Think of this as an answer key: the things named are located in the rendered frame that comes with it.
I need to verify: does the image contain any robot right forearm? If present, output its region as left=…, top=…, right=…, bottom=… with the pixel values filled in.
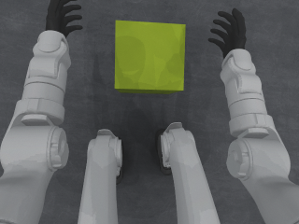
left=220, top=49, right=291, bottom=173

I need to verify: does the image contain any robot left shin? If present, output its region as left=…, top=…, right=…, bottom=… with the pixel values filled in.
left=87, top=129, right=121, bottom=176

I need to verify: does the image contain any robot right upper arm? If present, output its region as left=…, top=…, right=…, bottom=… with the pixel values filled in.
left=226, top=137, right=299, bottom=224

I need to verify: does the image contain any right robot hand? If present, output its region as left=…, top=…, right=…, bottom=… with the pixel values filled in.
left=208, top=8, right=247, bottom=59

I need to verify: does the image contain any robot left upper arm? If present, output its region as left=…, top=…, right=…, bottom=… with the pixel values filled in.
left=0, top=125, right=69, bottom=224

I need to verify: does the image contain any right robot foot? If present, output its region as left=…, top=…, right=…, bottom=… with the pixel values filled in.
left=155, top=129, right=172, bottom=175

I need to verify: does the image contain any robot left forearm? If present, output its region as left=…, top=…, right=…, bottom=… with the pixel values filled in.
left=0, top=30, right=71, bottom=169

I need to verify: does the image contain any carton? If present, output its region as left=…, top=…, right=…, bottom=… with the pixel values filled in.
left=114, top=20, right=186, bottom=94

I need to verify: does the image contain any left robot hand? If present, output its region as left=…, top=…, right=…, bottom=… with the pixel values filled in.
left=45, top=0, right=83, bottom=38

